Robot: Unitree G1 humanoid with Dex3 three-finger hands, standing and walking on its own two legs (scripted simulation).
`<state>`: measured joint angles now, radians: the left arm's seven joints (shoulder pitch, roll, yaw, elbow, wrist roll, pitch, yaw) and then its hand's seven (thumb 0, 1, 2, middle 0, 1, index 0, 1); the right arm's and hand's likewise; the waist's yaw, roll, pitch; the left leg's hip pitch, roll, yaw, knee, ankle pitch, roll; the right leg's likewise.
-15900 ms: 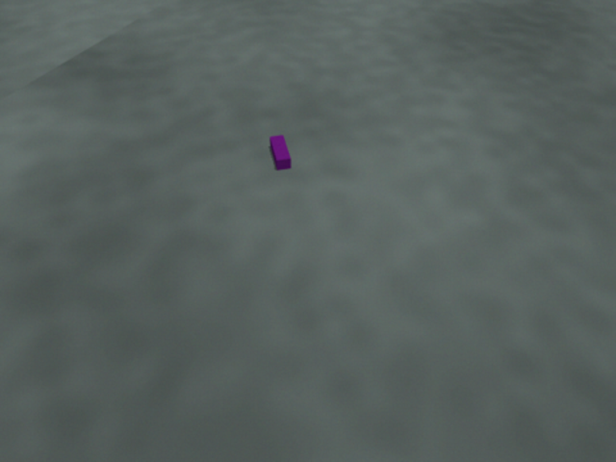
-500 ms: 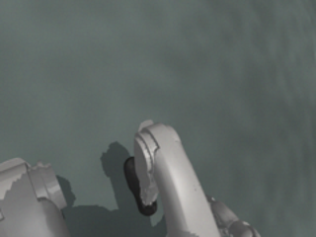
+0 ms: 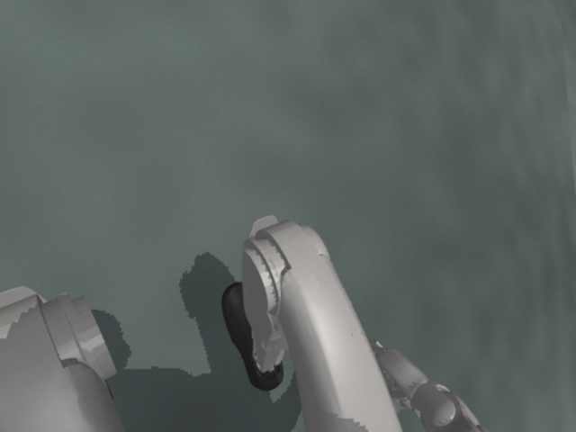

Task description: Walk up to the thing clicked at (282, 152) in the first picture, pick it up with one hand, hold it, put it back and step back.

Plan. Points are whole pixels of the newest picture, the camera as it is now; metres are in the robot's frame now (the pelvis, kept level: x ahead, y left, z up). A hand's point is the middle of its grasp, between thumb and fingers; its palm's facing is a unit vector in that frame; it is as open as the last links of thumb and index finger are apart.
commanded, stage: rest palm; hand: left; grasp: from above
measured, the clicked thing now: out of the picture +0.45 +0.41 -0.27
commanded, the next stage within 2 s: close in 0.82 s
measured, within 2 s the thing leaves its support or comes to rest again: neither
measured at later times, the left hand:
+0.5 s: hand out of the picture +0.42 +0.39 -0.24, palm faces -0.42 -0.18 -0.89, open 14.3 cm
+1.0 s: hand out of the picture +0.42 +0.39 -0.25, palm faces -0.44 -0.19 -0.88, open 13.9 cm
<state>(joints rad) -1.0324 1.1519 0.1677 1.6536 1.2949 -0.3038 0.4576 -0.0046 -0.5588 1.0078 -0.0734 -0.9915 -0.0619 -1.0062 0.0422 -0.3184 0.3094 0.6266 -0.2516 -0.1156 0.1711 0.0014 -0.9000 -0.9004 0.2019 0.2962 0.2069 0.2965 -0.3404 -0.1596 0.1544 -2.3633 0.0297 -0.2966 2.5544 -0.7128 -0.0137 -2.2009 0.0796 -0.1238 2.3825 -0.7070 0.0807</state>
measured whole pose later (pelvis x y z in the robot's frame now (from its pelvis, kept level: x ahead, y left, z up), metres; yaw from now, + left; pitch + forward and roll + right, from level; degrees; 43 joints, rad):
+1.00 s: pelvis +0.00 +0.00 +0.00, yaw -1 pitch +26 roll -16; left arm -1.04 1.17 0.14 1.69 1.29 -0.31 0.51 0.00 -0.50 1.00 -0.08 -1.06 -0.08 -1.06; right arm 0.03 -0.34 0.35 0.62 -0.27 -0.15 0.19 0.00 -0.90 -0.90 0.20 0.30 0.21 0.30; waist -0.35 -0.18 0.17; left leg -2.36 0.03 -0.32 2.57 -0.71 -0.01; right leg -2.19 0.08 -0.14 2.38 -0.69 0.08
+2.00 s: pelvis -0.01 +0.00 -0.01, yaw -1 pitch +26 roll -16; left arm -1.07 1.20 0.14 1.68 1.30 -0.30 0.50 0.00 -0.19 0.84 -0.24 -1.03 -0.28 -0.98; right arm 0.03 -0.34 0.35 0.61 -0.27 -0.14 0.18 0.00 -0.89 -0.90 0.20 0.30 0.21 0.30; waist -0.35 -0.18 0.18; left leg -2.37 0.04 -0.32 2.58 -0.70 -0.01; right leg -2.20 0.08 -0.14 2.38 -0.68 0.08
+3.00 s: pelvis +0.00 +0.00 +0.00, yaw -1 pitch +28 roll -16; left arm -0.99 1.14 0.19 1.51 1.28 -0.28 0.39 0.00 -0.03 0.59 -0.47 -0.91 -0.56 -0.82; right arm 0.05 -0.34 0.33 0.60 -0.26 -0.09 0.17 0.00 -0.91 -0.90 0.20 0.30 0.21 0.30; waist -0.32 -0.16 0.15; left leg -2.37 0.03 -0.31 2.56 -0.71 -0.01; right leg -2.20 0.06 -0.14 2.37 -0.69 0.07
